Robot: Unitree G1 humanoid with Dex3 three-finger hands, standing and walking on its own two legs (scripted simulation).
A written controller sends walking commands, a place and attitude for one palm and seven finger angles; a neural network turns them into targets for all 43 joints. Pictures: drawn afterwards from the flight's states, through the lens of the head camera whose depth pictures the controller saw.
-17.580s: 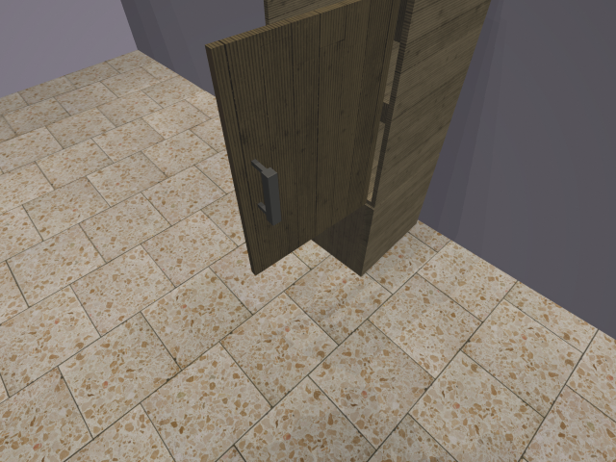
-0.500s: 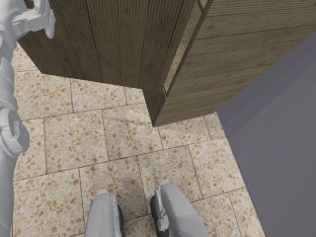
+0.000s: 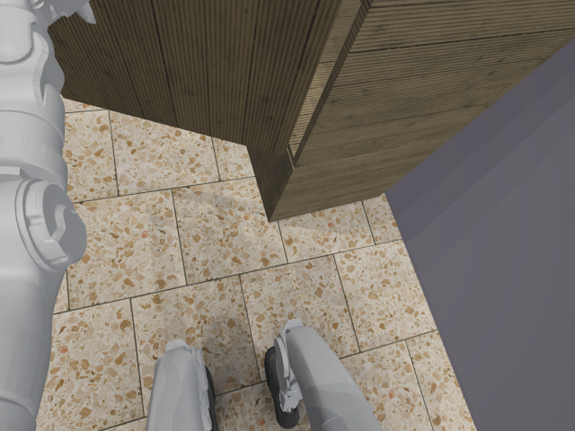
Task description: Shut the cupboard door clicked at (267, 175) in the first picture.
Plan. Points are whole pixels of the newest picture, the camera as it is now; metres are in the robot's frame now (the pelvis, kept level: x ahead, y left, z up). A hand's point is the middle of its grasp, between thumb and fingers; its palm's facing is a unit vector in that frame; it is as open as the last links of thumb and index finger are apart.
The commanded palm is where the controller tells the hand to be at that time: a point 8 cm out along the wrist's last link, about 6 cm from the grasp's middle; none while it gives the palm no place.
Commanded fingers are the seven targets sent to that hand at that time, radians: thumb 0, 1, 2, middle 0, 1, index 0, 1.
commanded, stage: pull the fist back off the door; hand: left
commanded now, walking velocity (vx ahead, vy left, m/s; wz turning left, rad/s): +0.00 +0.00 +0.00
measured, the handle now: out of the picture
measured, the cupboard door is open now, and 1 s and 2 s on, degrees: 62 62 62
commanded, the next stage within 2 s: draw the hand back to the body in 0.66 s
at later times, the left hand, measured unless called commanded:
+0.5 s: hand (85, 41) +0.55 +0.14 +0.10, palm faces +0.04 -1.00 -0.02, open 3.1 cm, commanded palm +0.52 +0.17 +0.10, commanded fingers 0.00 0.90 0.90 -1.30 -1.50 -1.30 -1.50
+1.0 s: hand (61, 71) +0.49 +0.15 +0.13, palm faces +0.04 -1.00 -0.05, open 3.1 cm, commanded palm +0.44 +0.20 +0.14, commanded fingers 0.00 0.90 0.90 -1.30 -1.50 -1.30 -1.50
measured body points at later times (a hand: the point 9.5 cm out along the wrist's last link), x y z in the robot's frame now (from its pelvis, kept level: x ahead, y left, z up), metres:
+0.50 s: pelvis +0.03 +0.00 +0.04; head +0.18 +0.02 +0.47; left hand +0.54 +0.19 +0.10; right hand +0.02 -0.27 -0.06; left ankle +0.04 +0.10 -0.60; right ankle +0.04 -0.11 -0.60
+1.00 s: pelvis +0.03 -0.01 +0.06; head +0.14 -0.01 +0.50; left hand +0.48 +0.20 +0.13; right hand +0.08 -0.25 -0.07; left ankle +0.04 +0.10 -0.60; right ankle +0.04 -0.11 -0.60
